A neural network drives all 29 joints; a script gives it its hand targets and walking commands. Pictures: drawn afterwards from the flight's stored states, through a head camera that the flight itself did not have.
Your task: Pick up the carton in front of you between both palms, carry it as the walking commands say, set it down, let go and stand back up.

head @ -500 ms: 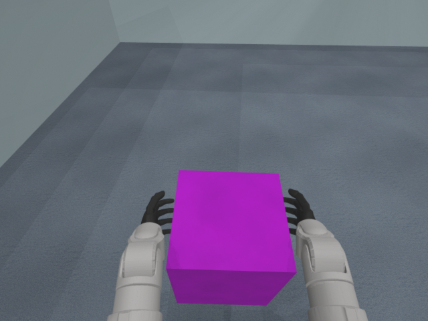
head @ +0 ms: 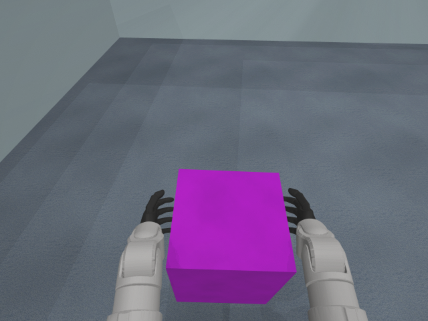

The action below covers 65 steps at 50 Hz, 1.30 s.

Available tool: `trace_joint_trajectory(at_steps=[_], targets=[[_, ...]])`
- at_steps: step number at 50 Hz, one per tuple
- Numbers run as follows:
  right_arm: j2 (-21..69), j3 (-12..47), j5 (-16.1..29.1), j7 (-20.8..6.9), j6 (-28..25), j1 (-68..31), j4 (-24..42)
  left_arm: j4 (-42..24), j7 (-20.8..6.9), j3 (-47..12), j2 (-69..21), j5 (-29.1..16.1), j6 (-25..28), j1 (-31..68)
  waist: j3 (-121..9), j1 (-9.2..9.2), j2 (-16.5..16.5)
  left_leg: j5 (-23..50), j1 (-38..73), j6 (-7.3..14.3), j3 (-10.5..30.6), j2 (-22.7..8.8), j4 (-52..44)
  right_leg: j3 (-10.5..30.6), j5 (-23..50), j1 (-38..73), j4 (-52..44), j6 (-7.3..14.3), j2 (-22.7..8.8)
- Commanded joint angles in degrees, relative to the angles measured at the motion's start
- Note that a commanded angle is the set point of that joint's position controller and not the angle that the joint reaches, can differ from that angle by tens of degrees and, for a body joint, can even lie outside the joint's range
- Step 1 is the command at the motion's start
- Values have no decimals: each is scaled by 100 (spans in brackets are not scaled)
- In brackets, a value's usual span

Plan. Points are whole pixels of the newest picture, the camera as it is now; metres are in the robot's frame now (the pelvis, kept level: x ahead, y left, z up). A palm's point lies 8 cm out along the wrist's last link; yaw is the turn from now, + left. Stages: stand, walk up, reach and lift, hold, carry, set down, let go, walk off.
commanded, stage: hold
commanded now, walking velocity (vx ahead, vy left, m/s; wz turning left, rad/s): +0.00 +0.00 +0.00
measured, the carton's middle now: (225, 240) +0.30 +0.00 -0.05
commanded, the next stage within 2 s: set down in 0.26 s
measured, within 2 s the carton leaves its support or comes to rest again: neither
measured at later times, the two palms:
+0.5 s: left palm (162, 226) +0.29 +0.13 +0.04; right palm (318, 238) +0.26 -0.17 +0.04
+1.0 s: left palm (183, 247) +0.36 +0.11 -0.18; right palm (294, 260) +0.31 -0.18 -0.18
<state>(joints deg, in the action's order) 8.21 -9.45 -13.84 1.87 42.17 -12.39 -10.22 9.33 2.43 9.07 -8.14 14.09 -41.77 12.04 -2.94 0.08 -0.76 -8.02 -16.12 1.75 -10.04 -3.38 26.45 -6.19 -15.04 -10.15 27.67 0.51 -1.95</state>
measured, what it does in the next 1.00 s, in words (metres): lowers itself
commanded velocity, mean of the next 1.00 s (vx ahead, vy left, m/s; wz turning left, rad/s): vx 0.00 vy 0.00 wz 0.00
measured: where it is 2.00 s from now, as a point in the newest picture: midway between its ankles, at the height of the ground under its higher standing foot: outside the picture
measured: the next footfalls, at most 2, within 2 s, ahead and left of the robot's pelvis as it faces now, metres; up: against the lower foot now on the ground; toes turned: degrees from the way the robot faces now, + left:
none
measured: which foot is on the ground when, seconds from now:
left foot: down 0.00-1.00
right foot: down 0.00-1.00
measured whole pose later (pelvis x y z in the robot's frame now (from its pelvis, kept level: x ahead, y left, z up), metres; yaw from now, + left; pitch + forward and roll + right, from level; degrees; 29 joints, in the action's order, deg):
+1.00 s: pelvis -0.06 +0.02 -0.10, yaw -8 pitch +29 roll -1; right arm 8.0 -23.3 -12.1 3.1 9.3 -36.3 -30.4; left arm 30.4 2.3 20.7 -5.1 14.5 -9.7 37.0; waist 0.3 0.4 -1.5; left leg -17.8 -73.5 0.7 1.6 1.6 62.2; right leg 1.9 -23.4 -69.8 64.1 -0.6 3.2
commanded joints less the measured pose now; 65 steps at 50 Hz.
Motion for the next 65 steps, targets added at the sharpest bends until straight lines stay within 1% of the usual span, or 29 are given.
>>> trace_joint_trajectory(at_steps=[1, 3, 4, 5, 6, 7, 8, 11, 14, 17, 18, 20, 21, 22, 23, 25, 27, 31, 34, 36, 39, 43, 47, 49, 52, 54, 56, 59, 65], targets=[[5098, 2879, 1270, -1403, -346, -2116, 565, -594, -1396, -2966, -5186, -1371, 215, 2068, -1415, 30, -66, 2186, 2585, -23, 1566, 642, -273, 1255, 2023, 19, -788, 169, 521], [5062, 2810, 1255, -1347, -378, -2208, 459, -538, -1348, -3000, -5128, -1364, 237, 2119, -1281, 19, -9, 2561, 2797, -67, 1561, 718, -291, 1322, 2427, -18, -821, 103, 568], [5007, 2802, 1263, -1321, -407, -2170, 373, -582, -1301, -3007, -5075, -1368, 252, 2100, -1280, -1, 25, 2444, 2834, -83, 1565, 726, -321, 1347, 2266, 50, -878, 116, 572], [4933, 2703, 1185, -1297, -423, -2034, 341, -625, -1310, -2978, -4991, -1337, 258, 2116, -1156, 24, 74, 2222, 2495, -123, 1543, 731, -377, 1315, 2109, 404, -896, 130, 589], [4906, 2594, 1090, -1293, -423, -2072, 238, -680, -1348, -3012, -4977, -1350, 261, 2300, -1028, 81, -6, 1696, 2326, -142, 1519, 746, -438, 1260, 1585, 454, -991, 150, 598], [4928, 2582, 1086, -1303, -434, -2195, 196, -576, -1359, -3028, -5036, -1343, 245, 2384, -915, 94, 117, 1485, 2332, -141, 1472, 796, -471, 1262, 1526, 300, -988, 147, 563], [4993, 2610, 1133, -1324, -443, -2313, 177, -504, -1358, -3003, -5049, -1326, 246, 2396, -915, 87, 96, 1332, 2434, -117, 1465, 808, -479, 1272, 1402, 166, -989, 134, 553], [5089, 2704, 1226, -1415, -446, -2578, 134, -313, -1366, -2826, -5129, -1208, 247, 2368, -774, -51, 48, 912, 2421, -70, 1452, 805, -503, 1282, 952, -37, -1046, 146, 513], [5147, 2688, 1225, -1491, -457, -2828, -7, -112, -1417, -2696, -5228, -1152, 254, 2513, -595, -83, -36, 451, 2467, -43, 1434, 786, -504, 1306, 440, -336, -1110, 185, 463], [5148, 2339, 1046, -1550, -563, -3489, -519, 349, -1520, -2348, -5246, -1012, 319, 3233, -321, -83, -194, -411, 2327, -48, 1389, 764, -384, 1311, -554, -689, -1125, 276, 407], [5135, 2165, 929, -1582, -614, -3714, -757, 566, -1577, -2202, -5274, -974, 356, 3502, -228, -120, -137, -666, 2020, -61, 1369, 760, -373, 1263, -689, -580, -1044, 310, 417], [5263, 1781, 762, -1644, -799, -4339, -1378, 1109, -1687, -1955, -5422, -896, 482, 4204, -257, -48, -226, -1234, 2045, -94, 1398, 765, -237, 1287, -1378, -840, -983, 364, 376], [5207, 1514, 580, -1670, -878, -4521, -1717, 1411, -1707, -1727, -5427, -799, 541, 4416, -178, -116, -63, -1308, 1698, -105, 1419, 744, -236, 1216, -1213, -697, -817, 400, 402], [5241, 1225, 459, -1664, -989, -4833, -1981, 1737, -1733, -1562, -5469, -704, 622, 4783, -291, 6, -105, -1613, 1736, -118, 1494, 717, -206, 1239, -1475, -799, -756, 385, 410], [5189, 970, 323, -1628, -1077, -5079, -2250, 2070, -1716, -1338, -5484, -568, 687, 4981, -155, 28, -2, -1758, 1686, -114, 1520, 735, -122, 1247, -1596, -1031, -669, 404, 391], [4911, 341, -28, -1526, -1215, -5234, -2722, 2608, -1619, -768, -5257, -236, 813, 5187, 34, 97, 166, -1952, 1357, -114, 1619, 684, -40, 1196, -1487, -1166, -381, 422, 438], [4561, -206, -362, -1388, -1306, -5263, -2936, 2953, -1481, -202, -4919, 121, 940, 5163, 95, 163, 268, -2062, 950, -111, 1661, 660, 37, 1128, -1343, -1215, -107, 378, 537], [3824, -941, -850, -1160, -1549, -5145, -3042, 3320, -1257, 801, -3953, 791, 1308, 4854, -42, 71, 165, -1684, 300, -92, 1539, 762, 432, 1018, -1122, -1727, 300, 269, 629], [3550, -1021, -909, -1096, -1939, -5142, -2945, 3321, -1161, 1059, -3471, 1005, 1771, 4781, -376, -1, 85, -1013, -298, -43, 1411, 847, 909, 966, -714, -2293, 733, 168, 711], [3612, -849, -837, -1093, -2264, -5155, -2922, 3269, -1116, 946, -3463, 982, 2140, 4822, -761, -20, 24, -586, -591, -10, 1379, 890, 1278, 961, -464, -2697, 1053, 113, 785], [3981, -312, -548, -1113, -2839, -5233, -2873, 3148, -1097, 391, -3828, 729, 2748, 4974, -1574, -40, 18, 4, -878, -26, 1419, 942, 1830, 938, -28, -3291, 1578, 27, 902], [4641, 759, 14, -1133, -3489, -5461, -2722, 2878, -1126, -864, -4507, 187, 3392, 5372, -3485, 32, 96, 974, -938, -109, 1494, 1026, 2713, 902, 632, -4012, 2360, -100, 1045], [4889, 1878, 672, -1039, -3672, -5686, -2002, 2185, -1089, -2126, -4859, -440, 3543, 5614, -6082, 75, 259, 2090, -840, -191, 1434, 1054, 3587, 836, 1382, -4441, 3143, -196, 1156], [4901, 2175, 841, -960, -3610, -5649, -1773, 1988, -1047, -2428, -4883, -611, 3464, 5547, -6655, 73, 305, 2224, -1093, -217, 1402, 1070, 3875, 816, 1458, -4671, 3409, -233, 1196], [5007, 2221, 907, -927, -3406, -5554, -1838, 2136, -1078, -2418, -4878, -645, 3265, 5379, -6256, 54, 271, 1491, -2133, -221, 1360, 1116, 4079, 808, 1054, -5138, 3665, -254, 1213], [5110, 2064, 877, -967, -3237, -5609, -2061, 2413, -1140, -2229, -4871, -570, 3111, 5408, -5666, 25, 236, 757, -2871, -214, 1324, 1125, 4120, 784, 549, -5537, 3790, -250, 1209], [5155, 1847, 837, -1005, -3093, -5723, -2277, 2682, -1193, -2003, -4848, -486, 2971, 5469, -5266, -20, 223, 272, -3389, -197, 1289, 1131, 4200, 758, 161, -5905, 3914, -246, 1208], [5122, 1541, 775, -1015, -2989, -5919, -2536, 3012, -1233, -1654, -4760, -373, 2860, 5564, -5023, -89, 216, 59, -3909, -181, 1258, 1146, 4420, 724, -54, -6400, 4139, -256, 1222], [4916, 1189, 681, -875, -3073, -6304, -2802, 3334, -1229, -1279, -4492, -328, 2929, 5969, -5159, -111, 182, 177, -4654, -173, 1225, 1176, 5028, 660, -6, -7147, 4729, -300, 1268]])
